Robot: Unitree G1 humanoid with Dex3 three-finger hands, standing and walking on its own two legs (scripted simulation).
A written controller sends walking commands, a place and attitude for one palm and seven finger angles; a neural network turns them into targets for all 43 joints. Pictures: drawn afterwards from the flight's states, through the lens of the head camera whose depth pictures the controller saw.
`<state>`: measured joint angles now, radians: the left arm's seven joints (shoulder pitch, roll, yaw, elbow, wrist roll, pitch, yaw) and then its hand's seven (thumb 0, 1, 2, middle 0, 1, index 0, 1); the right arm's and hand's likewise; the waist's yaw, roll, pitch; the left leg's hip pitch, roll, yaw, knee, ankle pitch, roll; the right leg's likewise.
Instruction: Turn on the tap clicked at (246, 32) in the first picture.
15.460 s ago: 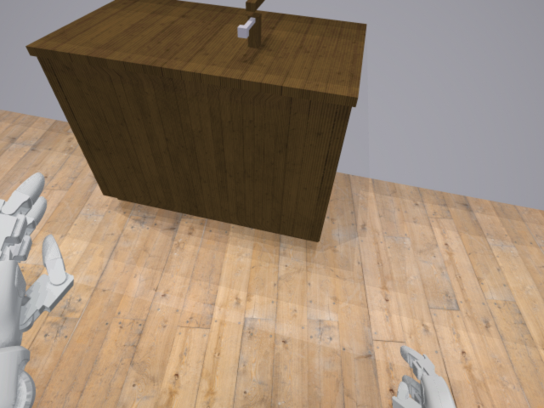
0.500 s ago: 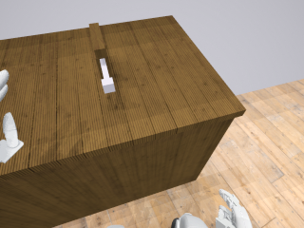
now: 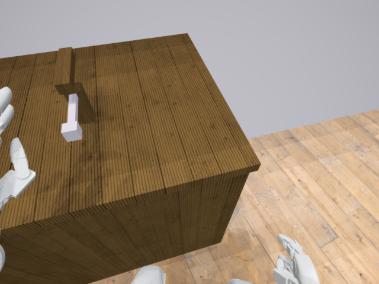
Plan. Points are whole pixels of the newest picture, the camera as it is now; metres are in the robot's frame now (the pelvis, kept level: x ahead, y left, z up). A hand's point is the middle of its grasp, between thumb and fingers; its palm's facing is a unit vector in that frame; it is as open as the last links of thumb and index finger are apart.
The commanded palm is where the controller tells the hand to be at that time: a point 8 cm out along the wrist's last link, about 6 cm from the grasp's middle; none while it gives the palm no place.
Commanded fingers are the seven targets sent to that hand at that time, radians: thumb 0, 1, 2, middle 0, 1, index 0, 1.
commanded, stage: shuffle to correct the standing spot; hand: left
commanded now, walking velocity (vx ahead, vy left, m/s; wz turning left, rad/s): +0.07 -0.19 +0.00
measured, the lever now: (72, 131) +0.36 +0.26 +0.13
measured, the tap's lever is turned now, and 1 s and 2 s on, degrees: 0 0 0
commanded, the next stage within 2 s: come to a stop and stand still in 0.20 s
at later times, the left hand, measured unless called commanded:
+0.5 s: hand (123, 175) +0.24 +0.12 +0.19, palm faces +0.42 -0.78 -0.46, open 7.4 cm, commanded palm +0.19 +0.15 +0.20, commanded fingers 0.00 0.90 0.90 -0.20 -0.30 -0.20 -0.30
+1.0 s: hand (90, 209) +0.18 +0.15 +0.19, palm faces +0.48 -0.79 -0.38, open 7.4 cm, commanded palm +0.14 +0.17 +0.20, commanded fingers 0.00 0.90 0.90 -0.20 -0.30 -0.20 -0.30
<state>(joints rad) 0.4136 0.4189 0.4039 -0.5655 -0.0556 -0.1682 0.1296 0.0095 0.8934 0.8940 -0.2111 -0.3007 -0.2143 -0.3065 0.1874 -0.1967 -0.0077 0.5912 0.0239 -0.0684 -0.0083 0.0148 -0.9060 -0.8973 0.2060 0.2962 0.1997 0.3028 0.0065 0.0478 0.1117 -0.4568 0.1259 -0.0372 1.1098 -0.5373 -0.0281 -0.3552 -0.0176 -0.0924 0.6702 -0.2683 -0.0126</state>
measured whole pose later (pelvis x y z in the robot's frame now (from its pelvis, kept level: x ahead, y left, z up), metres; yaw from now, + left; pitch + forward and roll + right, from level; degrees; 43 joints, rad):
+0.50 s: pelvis +0.03 -0.13 +0.02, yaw +0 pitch -2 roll +2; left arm 0.50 0.35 0.36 -0.46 -0.06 -0.13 0.15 0.01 0.89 0.89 -0.21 -0.30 -0.22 -0.31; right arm 0.19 -0.22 0.01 0.63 0.02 -0.07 -0.04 0.02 -0.91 -0.90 0.20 0.30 0.20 0.30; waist -0.01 0.04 0.06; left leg -0.43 0.02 0.03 1.01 -0.41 -0.03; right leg -0.31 -0.02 -0.06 0.59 -0.25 -0.06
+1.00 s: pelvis -0.01 -0.11 +0.02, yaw +2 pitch -2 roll +1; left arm 0.48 0.34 0.33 -0.45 -0.04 -0.12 0.18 0.01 0.89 0.89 -0.21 -0.30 -0.22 -0.31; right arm 0.25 -0.22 0.01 0.60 0.02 -0.07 -0.07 0.02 -0.91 -0.90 0.20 0.30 0.20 0.30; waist 0.03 0.01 0.01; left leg -0.19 0.01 0.06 0.49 -0.26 0.00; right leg -0.31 -0.02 -0.07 0.48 -0.17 -0.02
